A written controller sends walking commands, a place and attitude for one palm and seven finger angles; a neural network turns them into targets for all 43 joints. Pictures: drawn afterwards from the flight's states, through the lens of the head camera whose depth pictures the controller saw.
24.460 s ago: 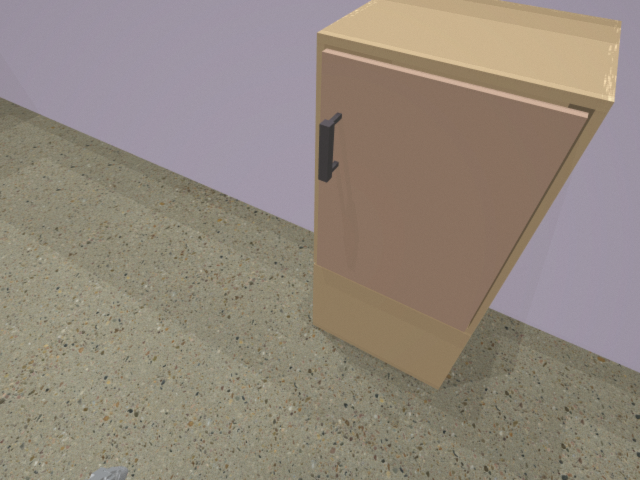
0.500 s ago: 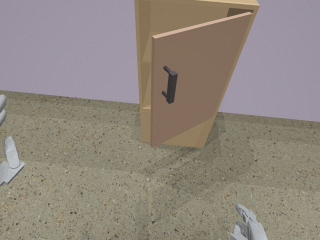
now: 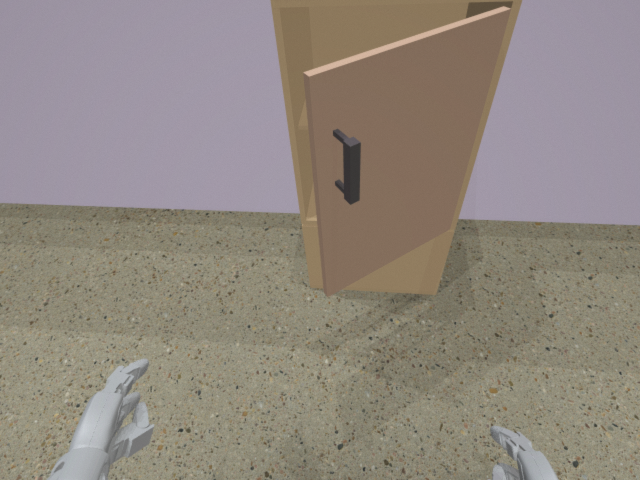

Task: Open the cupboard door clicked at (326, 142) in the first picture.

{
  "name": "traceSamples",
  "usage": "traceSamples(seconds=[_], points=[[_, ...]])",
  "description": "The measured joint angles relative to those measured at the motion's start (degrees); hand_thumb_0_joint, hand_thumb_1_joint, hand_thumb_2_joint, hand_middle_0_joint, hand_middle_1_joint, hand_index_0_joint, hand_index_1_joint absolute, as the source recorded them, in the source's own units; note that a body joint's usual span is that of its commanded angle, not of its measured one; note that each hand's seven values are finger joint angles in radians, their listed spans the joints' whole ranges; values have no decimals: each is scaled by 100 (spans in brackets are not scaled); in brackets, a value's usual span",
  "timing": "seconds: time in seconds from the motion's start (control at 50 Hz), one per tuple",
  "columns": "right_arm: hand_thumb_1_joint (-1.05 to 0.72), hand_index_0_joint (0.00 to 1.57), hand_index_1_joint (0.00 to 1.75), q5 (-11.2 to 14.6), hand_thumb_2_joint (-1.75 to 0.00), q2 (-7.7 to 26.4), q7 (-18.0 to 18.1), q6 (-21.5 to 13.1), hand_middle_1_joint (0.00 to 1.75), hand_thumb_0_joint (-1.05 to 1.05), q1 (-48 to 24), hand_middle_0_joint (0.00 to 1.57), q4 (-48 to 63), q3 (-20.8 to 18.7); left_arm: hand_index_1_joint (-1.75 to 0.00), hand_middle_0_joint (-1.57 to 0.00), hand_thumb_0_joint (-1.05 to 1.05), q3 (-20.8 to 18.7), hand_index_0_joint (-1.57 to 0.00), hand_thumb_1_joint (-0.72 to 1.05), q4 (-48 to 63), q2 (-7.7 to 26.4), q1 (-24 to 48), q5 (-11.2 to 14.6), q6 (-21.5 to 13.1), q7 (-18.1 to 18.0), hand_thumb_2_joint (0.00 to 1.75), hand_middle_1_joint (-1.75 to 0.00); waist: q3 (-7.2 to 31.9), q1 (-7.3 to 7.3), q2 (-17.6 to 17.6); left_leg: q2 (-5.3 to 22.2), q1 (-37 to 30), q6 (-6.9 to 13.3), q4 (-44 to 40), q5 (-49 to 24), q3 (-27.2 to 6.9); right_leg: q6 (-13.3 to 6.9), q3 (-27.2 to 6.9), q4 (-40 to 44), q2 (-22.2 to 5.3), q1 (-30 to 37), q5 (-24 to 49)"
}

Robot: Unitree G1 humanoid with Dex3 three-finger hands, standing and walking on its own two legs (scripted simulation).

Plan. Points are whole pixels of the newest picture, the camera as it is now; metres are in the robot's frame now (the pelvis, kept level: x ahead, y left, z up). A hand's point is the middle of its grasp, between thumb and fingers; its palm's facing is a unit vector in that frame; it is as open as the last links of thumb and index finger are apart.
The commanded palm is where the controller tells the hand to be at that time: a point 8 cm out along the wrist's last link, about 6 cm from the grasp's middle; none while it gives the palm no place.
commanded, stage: let the arm hang, fingers relaxed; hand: left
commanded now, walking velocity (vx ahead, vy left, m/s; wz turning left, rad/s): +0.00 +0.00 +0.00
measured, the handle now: (345, 166) +0.62 -0.01 +0.04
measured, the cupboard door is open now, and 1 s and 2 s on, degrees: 38 38 38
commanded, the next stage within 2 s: look to check the result in 0.94 s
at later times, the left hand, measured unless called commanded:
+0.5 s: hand out of the picture -0.03 +0.18 -0.16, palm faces +0.04 -0.97 -0.23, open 7.3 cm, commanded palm none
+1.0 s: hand out of the picture +0.01 +0.16 -0.17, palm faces +0.04 -0.98 -0.17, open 7.3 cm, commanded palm none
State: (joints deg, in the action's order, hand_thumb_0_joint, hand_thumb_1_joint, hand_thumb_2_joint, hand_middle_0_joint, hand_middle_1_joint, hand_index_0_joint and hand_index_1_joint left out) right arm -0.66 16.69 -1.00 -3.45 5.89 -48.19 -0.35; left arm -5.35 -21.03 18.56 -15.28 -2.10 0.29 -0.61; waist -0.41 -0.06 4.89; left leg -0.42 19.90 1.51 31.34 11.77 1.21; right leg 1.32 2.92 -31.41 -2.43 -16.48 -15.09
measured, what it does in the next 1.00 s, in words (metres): stands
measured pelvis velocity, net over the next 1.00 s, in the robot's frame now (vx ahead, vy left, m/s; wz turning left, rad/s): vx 0.02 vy -0.01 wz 0.00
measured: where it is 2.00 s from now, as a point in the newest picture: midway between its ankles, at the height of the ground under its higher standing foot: outside the picture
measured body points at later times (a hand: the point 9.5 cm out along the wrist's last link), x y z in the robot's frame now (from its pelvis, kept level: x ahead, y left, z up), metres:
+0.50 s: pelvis +0.00 -0.01 +0.01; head +0.02 -0.02 +0.46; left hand -0.03 +0.23 -0.15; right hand -0.01 -0.22 -0.16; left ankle +0.05 +0.10 -0.73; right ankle +0.02 -0.13 -0.73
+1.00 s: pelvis +0.02 -0.01 +0.01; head +0.04 +0.00 +0.46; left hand +0.01 +0.21 -0.15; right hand +0.01 -0.22 -0.15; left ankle +0.05 +0.10 -0.73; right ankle +0.02 -0.13 -0.73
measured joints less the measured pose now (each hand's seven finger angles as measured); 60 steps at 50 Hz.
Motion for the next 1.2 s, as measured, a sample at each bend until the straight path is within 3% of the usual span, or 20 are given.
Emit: traceSamples(seconds=[0.08,0.14,0.22,0.38,0.58,0.78,1.2], points=[[-91,20,30,-49,-89,-142,-5,233,30,0,182,20,-251,36,-30,-20,1,457,-20,91,-1716,-469,49,5,272,80,89,-30,-143,148,-340,-16,-91,-51,-6,4,33,-64,-36,-181,-21,-4,-112],[-91,20,30,-81,-89,-287,16,385,30,0,453,20,-543,88,-30,-20,1,631,-20,91,-2573,-807,-14,55,321,60,89,-30,-280,148,-631,14,-184,-95,-68,-18,-18,-90,14,-116,13,106,-99],[-91,20,30,-81,-89,-468,74,531,30,0,808,19,-964,110,-30,-21,-1,477,-21,100,-3241,-724,-63,98,216,-40,89,-30,-412,36,-754,95,-228,-154,-159,-87,-163,-155,158,170,112,279,36],[-91,20,30,-56,-89,-632,163,593,30,0,1114,19,-1396,44,-30,-21,0,458,-20,95,-4114,-747,-325,131,154,-17,89,-30,-413,0,-433,97,-353,-126,-321,-146,-168,-131,167,475,126,468,178],[-91,20,30,-56,-89,-928,192,493,30,0,1045,20,-1584,82,-30,-20,0,437,-20,91,-4395,-918,-247,128,73,-78,89,-30,-291,4,-314,13,-542,-69,-528,-199,-48,-70,53,488,34,535,160],[-92,20,30,-50,-89,-948,218,432,30,0,1015,20,-1665,42,-30,-20,0,453,-20,91,-4351,-1150,-21,108,16,-98,89,-30,-234,35,-469,-5,-612,-58,-578,-165,2,-51,3,491,13,567,118],[-92,20,30,-33,-89,-869,265,396,30,0,866,19,-1720,32,-30,-20,0,426,-20,91,-4449,-1073,-56,131,-17,-98,89,-30,-333,8,-482,-3,-771,-66,-678,-74,-21,-45,29,688,23,779,71]])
